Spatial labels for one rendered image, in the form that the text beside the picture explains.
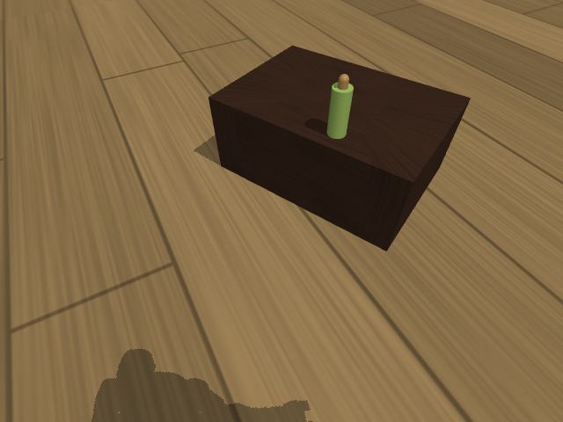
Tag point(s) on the bottle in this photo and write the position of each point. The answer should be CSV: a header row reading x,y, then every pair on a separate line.
x,y
340,103

